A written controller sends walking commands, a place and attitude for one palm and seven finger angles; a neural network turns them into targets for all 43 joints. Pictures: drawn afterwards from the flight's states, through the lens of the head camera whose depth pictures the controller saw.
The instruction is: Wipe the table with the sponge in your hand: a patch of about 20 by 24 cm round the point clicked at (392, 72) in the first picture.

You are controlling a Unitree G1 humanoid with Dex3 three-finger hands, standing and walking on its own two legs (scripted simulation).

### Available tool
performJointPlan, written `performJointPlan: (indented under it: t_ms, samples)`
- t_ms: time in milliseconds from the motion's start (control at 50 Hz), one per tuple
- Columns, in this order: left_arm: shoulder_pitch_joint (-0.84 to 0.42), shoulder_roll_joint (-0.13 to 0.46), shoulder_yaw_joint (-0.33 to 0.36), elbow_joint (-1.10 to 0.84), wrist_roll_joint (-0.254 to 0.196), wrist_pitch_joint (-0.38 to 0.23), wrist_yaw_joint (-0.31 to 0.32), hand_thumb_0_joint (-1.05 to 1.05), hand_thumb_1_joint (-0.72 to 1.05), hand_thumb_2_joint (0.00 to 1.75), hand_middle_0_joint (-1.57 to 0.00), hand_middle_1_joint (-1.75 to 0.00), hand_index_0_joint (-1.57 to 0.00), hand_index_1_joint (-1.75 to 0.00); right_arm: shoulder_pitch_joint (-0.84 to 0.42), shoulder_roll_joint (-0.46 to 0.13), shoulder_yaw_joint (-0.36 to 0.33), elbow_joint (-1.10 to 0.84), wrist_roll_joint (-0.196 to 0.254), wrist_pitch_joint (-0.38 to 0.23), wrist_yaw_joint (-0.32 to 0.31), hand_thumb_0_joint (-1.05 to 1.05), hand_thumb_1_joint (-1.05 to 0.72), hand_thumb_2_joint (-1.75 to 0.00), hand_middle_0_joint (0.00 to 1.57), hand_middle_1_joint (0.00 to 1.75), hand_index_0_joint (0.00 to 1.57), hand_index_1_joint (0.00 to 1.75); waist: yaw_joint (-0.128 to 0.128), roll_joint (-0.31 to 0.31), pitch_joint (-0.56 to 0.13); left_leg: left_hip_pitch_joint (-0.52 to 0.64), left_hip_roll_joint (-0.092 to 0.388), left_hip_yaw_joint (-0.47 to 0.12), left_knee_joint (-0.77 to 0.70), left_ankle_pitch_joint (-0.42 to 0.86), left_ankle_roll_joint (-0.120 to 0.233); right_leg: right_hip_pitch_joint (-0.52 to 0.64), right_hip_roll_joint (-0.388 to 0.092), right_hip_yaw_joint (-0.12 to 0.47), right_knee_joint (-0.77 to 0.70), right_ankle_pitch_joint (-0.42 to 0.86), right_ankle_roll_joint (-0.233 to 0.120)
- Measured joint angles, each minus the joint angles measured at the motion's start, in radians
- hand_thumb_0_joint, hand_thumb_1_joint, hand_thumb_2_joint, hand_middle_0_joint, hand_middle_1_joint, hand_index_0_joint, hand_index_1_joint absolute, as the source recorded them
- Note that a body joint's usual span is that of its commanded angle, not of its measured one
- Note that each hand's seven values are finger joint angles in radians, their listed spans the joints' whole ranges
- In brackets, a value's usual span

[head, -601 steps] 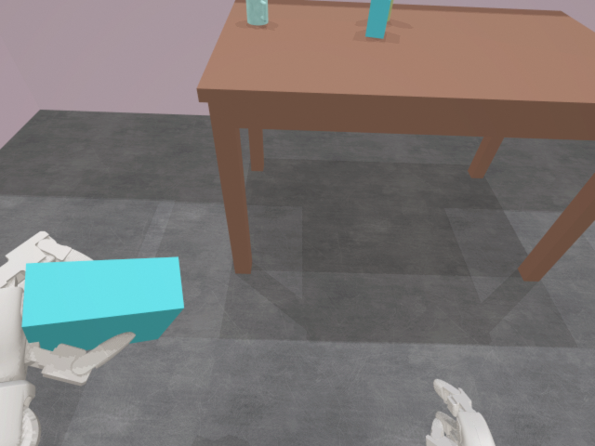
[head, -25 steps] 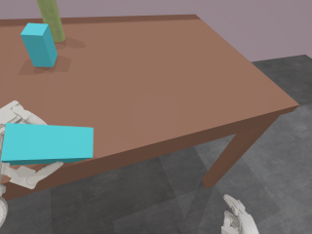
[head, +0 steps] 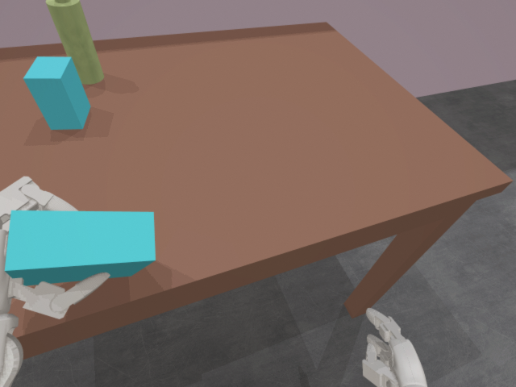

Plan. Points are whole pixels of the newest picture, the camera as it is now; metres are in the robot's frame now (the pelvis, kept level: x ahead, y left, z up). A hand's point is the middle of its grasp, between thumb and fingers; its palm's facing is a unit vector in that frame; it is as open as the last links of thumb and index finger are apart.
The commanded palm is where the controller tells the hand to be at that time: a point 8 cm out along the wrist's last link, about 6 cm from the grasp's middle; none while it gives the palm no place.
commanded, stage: come to a stop and stand still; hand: left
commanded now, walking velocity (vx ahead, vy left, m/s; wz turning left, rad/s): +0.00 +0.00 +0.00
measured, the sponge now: (104, 249) +0.23 +0.21 +0.14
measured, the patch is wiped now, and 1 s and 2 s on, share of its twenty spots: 0.00 0.00 0.00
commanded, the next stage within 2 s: look again from close up in 0.24 s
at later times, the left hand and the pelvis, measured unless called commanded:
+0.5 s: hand (69, 247) +0.22 +0.24 +0.16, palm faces +0.39 -0.85 -0.35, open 9.8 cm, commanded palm +0.17 +0.27 +0.17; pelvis +0.01 -0.01 +0.00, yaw +0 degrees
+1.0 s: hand (59, 274) +0.19 +0.24 +0.15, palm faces +0.35 -0.84 -0.42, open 9.8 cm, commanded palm +0.14 +0.28 +0.17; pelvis -0.02 +0.00 +0.00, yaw +1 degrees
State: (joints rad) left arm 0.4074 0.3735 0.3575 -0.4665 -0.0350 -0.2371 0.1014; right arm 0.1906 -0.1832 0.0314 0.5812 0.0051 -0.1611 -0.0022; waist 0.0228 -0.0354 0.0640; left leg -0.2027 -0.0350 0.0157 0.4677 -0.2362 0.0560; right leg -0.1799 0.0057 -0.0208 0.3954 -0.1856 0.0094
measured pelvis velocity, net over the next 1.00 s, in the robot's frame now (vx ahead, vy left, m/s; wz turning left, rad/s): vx -0.02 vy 0.00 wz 0.02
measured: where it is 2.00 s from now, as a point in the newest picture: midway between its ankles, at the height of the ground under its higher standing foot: outside the picture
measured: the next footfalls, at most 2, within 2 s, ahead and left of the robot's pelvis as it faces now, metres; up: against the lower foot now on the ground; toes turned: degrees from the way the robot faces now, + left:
right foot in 1.50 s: -0.15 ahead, -0.07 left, +0.00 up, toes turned -3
left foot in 1.76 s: -0.08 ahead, +0.17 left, +0.00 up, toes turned +0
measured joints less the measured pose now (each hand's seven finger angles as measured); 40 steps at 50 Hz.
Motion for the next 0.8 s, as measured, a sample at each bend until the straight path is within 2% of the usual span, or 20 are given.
performJointPlan:
  t_ms: [180,320,560,800]
  samples:
    - [0.041,-0.011,-0.016,0.018,-0.007,0.033,0.000,0.00,-0.47,1.02,-0.80,-1.33,-0.79,-1.34,0.000,-0.018,-0.015,-0.002,0.007,0.042,-0.015,0.01,-0.90,-0.90,0.21,0.30,0.20,0.30,0.004,0.010,-0.006,0.016,0.000,-0.003,-0.007,-0.011,-0.003,0.014,0.000,-0.003,0.000,-0.016,-0.002]
    - [0.022,-0.024,-0.024,0.017,-0.007,0.047,0.013,0.00,-0.47,1.02,-0.80,-1.33,-0.79,-1.34,-0.001,-0.014,-0.011,0.001,0.006,0.043,-0.022,0.01,-0.90,-0.90,0.21,0.30,0.20,0.30,0.013,0.008,-0.001,0.023,0.003,-0.007,-0.008,-0.012,-0.006,0.021,0.004,-0.006,-0.002,-0.017,-0.006]
    - [0.032,-0.019,-0.022,0.018,-0.013,0.048,0.011,0.00,-0.48,1.02,-0.80,-1.33,-0.79,-1.34,0.001,-0.008,-0.009,-0.004,0.006,0.053,-0.020,0.01,-0.90,-0.90,0.21,0.30,0.20,0.30,0.002,0.025,-0.012,0.028,0.004,-0.006,-0.026,-0.001,-0.009,0.023,0.004,-0.005,-0.013,-0.009,-0.009]
    - [0.037,-0.024,-0.029,0.001,-0.012,0.058,0.019,0.00,-0.48,1.02,-0.80,-1.33,-0.79,-1.34,0.006,-0.021,-0.015,-0.002,0.007,0.049,-0.028,0.01,-0.90,-0.90,0.21,0.30,0.20,0.30,0.005,0.025,0.003,0.012,0.006,-0.013,-0.017,0.005,-0.012,0.012,0.007,-0.012,-0.010,-0.002,-0.012]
